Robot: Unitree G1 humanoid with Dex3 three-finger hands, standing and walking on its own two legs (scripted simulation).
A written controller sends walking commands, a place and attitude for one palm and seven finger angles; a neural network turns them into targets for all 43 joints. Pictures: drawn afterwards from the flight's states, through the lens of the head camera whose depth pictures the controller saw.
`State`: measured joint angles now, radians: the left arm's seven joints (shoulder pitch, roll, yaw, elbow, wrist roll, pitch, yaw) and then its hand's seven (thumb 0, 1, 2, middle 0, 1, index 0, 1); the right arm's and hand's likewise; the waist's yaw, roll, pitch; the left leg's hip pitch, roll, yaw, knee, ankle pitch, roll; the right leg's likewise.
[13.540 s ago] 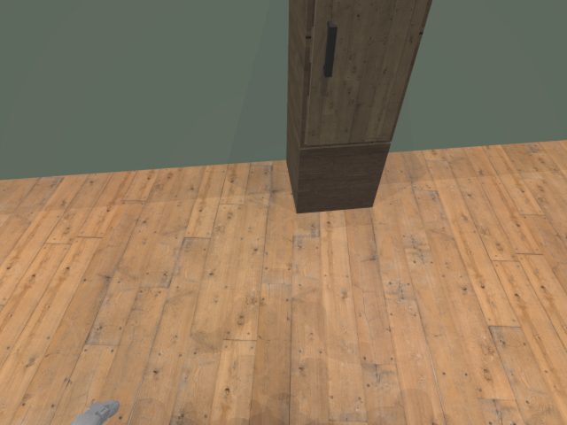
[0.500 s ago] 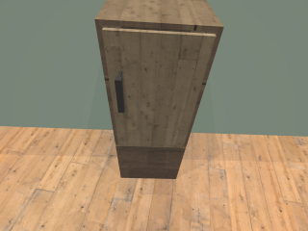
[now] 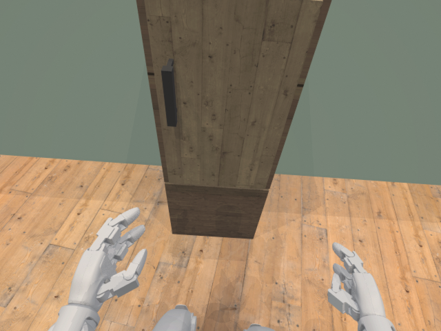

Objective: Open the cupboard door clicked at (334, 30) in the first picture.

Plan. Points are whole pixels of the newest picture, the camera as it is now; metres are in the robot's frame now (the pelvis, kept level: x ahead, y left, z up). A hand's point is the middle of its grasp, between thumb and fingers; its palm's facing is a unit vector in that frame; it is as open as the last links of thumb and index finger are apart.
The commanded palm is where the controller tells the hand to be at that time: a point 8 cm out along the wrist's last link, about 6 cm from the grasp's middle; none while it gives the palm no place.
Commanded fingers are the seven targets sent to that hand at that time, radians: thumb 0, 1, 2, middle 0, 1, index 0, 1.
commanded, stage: raise the hand with hooked fingers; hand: left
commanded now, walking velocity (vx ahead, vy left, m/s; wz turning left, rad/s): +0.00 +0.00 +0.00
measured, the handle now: (171, 93) +0.60 +0.16 +0.11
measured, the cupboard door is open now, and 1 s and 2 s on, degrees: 0 0 0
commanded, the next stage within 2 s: move the hooked fingers beside the handle in 1.70 s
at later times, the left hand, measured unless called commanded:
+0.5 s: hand (94, 217) +0.28 +0.23 +0.08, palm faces +0.11 -0.99 -0.06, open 11.4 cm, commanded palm +0.25 +0.28 +0.07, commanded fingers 0.00 -0.17 0.44 -0.28 -0.99 -0.28 -0.99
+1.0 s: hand (71, 191) +0.31 +0.28 +0.10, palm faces +0.03 -1.00 -0.04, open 13.8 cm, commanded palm +0.28 +0.33 +0.11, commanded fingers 0.00 -0.50 0.30 -0.30 -1.20 -0.30 -1.20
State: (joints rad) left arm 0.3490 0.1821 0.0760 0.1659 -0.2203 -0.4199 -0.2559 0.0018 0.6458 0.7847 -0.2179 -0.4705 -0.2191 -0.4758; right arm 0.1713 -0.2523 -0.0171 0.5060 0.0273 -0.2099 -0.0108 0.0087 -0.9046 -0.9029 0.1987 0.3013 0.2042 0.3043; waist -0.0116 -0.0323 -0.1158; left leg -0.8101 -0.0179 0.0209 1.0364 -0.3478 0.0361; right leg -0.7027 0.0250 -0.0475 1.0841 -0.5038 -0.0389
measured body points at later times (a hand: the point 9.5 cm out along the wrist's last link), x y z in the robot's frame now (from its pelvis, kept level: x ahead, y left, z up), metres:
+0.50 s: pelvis +0.06 +0.00 +0.01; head +0.11 +0.00 +0.46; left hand +0.27 +0.28 +0.08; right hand +0.21 -0.24 -0.08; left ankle +0.10 +0.10 -0.66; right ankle +0.03 -0.10 -0.66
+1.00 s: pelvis +0.05 +0.02 +0.03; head +0.08 +0.03 +0.48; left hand +0.30 +0.33 +0.10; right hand +0.23 -0.21 -0.04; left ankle +0.10 +0.10 -0.66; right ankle +0.03 -0.10 -0.66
